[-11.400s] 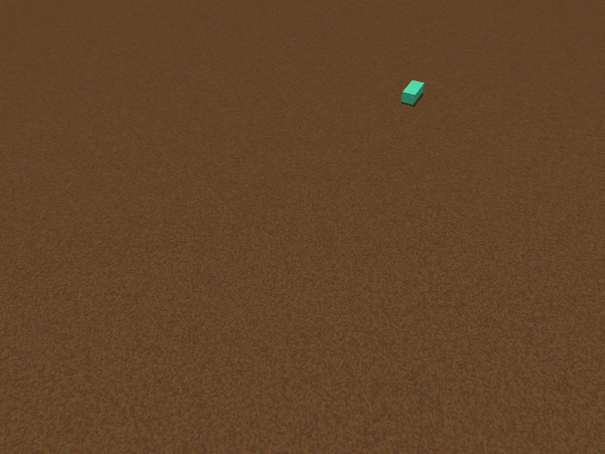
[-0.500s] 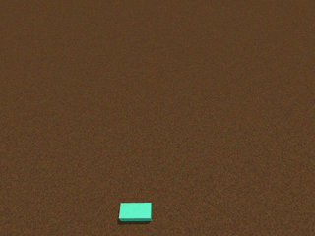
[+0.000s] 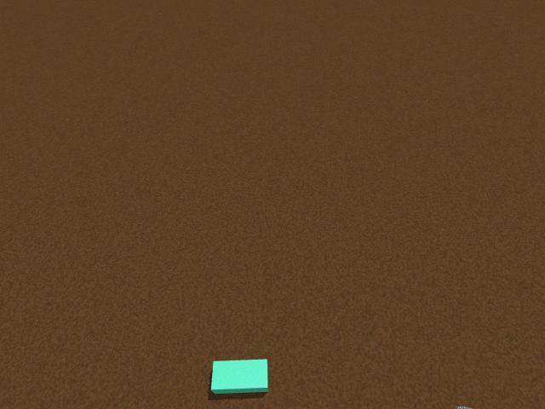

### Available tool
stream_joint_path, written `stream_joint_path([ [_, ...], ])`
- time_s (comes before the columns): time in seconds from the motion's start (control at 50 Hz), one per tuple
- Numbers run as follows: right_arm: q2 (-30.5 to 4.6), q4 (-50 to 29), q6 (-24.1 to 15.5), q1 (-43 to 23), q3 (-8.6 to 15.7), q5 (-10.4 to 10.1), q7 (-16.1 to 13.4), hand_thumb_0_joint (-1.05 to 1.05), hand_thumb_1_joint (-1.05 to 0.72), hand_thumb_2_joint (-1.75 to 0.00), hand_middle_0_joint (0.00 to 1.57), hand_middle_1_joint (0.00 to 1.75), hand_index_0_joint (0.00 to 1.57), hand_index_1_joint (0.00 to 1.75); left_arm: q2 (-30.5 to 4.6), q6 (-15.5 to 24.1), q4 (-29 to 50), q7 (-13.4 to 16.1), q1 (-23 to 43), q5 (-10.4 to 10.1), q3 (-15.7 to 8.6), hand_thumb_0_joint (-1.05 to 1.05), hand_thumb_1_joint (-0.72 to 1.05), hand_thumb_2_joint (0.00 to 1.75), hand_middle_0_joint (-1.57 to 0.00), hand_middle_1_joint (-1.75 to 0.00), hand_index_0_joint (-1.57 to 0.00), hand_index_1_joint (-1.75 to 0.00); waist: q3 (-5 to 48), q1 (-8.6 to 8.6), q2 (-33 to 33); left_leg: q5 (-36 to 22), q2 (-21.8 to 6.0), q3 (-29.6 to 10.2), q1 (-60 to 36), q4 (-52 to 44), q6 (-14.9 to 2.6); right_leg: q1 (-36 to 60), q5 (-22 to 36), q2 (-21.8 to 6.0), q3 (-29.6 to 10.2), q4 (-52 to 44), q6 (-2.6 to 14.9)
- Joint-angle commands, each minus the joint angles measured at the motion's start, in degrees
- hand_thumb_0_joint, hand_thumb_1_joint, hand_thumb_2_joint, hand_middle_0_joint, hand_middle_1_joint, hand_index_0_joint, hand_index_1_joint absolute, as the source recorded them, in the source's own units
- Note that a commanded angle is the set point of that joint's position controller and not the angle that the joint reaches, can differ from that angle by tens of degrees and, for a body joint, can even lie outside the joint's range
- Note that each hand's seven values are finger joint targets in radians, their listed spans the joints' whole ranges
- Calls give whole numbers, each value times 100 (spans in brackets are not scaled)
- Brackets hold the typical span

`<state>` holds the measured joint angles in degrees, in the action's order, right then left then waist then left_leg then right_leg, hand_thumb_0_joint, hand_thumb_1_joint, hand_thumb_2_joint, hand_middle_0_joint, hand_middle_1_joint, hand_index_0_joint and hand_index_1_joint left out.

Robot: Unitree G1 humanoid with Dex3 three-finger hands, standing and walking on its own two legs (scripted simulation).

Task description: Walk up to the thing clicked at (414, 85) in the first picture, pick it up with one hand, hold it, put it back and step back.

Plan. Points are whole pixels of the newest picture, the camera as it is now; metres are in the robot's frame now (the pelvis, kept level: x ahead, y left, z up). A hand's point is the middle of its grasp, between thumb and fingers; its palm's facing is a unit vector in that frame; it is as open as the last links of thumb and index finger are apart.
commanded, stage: walk up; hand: left
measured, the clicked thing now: (240, 376) +0.33 +0.16 -0.74
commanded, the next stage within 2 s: stand in 0.96 s
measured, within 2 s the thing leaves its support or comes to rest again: neither
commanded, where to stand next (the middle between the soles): +0.02 -0.04 m, yaw +0 degrees
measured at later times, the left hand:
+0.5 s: hand out of the picture +0.09 +0.24 -0.15, palm faces -0.04 -0.94 -0.33, open 7.4 cm
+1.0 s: hand out of the picture +0.07 +0.22 -0.15, palm faces -0.04 -0.94 -0.33, open 7.4 cm
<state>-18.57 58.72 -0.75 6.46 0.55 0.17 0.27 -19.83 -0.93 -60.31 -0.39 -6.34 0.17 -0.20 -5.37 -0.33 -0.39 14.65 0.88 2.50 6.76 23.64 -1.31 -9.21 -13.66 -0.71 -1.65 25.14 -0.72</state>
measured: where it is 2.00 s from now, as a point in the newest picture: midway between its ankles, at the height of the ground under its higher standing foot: outside the picture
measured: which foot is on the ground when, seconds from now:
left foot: down 0.00-1.00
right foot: down 0.00-1.00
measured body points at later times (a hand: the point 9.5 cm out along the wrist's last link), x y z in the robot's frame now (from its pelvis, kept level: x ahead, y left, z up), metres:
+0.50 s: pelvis +0.00 -0.01 +0.01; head +0.01 -0.01 +0.46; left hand +0.09 +0.28 -0.13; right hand +0.07 -0.32 -0.12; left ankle -0.02 +0.10 -0.74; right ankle +0.00 -0.13 -0.74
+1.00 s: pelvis -0.01 -0.02 +0.01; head +0.00 -0.02 +0.46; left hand +0.07 +0.27 -0.13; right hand +0.06 -0.33 -0.12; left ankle -0.02 +0.10 -0.74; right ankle +0.00 -0.13 -0.74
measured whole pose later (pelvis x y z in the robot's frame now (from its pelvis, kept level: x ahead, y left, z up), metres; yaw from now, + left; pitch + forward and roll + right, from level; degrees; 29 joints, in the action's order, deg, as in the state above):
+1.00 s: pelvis -0.01 -0.02 +0.01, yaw -1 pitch -2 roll +0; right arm -20.1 63.5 -0.7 6.3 0.7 0.9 0.0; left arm -19.2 -0.4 -64.4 -0.5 -6.3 0.7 -0.9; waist -3.0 0.4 -0.1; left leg 10.5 -1.4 3.1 4.6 17.1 0.6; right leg -7.3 -8.9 1.7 -2.2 18.1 0.9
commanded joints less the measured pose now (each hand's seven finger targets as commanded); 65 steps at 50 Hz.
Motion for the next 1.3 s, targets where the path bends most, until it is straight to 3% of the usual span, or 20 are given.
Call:
stream_joint_path([
  [0.0, -1411, -189, -195, -157, 307, -46, -132, 0, -90, -90, 20, 30, 20, 30, -1200, 150, 246, 58, 213, -26, -274, 0, 90, 90, -20, -30, -20, -30, 931, 19, 57, -2550, -915, -623, -478, -509, -15, 491, 2253, -586, -452, -357, 304],
  [0.2, -1374, -54, -173, -397, 292, 2, -123, 0, -90, -90, 20, 30, 20, 30, -1161, 148, 77, 62, 431, 29, -282, 0, 90, 90, -20, -30, -20, -30, 952, 38, 161, -2017, -919, -507, -513, -776, 16, 623, 2118, -624, -419, -631, 273],
  [0.36, -1375, 13, -168, -437, 281, 34, -108, 0, -90, -90, 20, 30, 20, 30, -1202, 138, -24, 33, 457, 38, -306, 0, 90, 90, -20, -30, -20, -30, 676, 32, 41, -1024, -888, -517, -320, -985, -3, 411, 1465, -584, -514, -850, 255],
  [0.52, -1370, 81, -162, -354, 269, 44, -87, 0, -90, -90, 20, 30, 20, 30, -1189, 170, -54, 24, 389, 45, -311, 0, 90, 90, -20, -30, -20, -30, 653, 47, -28, -684, -862, -510, -388, -985, -11, 237, 1259, -603, -617, -1014, 259],
  [0.84, -1340, 121, -151, -258, 268, 23, -99, 0, -90, -90, 20, 30, 20, 30, -1215, 170, -84, 37, 206, 41, -364, 0, 90, 90, -20, -30, -20, -30, 596, 33, -13, -837, -889, -491, -389, -899, -10, 80, 1316, -542, -646, -947, 272],
  [0.96, -1279, 195, -108, -202, 210, 65, -94, 0, -90, -90, 20, 30, 20, 30, -1225, 255, -35, 61, 246, 57, -283, 0, 90, 90, -20, -30, -20, -30, 689, 64, 156, -661, -908, -546, -268, -915, -20, 264, 1170, -672, -742, -1076, 253],
  [1.28, -1337, 248, -141, -107, 163, 53, -62, 0, -90, -90, 20, 30, 20, 30, -1268, 305, -64, 82, 225, 23, -211, 0, 90, 90, -20, -30, -20, -30, 651, 46, -22, -995, -906, -677, -270, -978, 20, 317, 1252, -651, -562, -1034, 217],
])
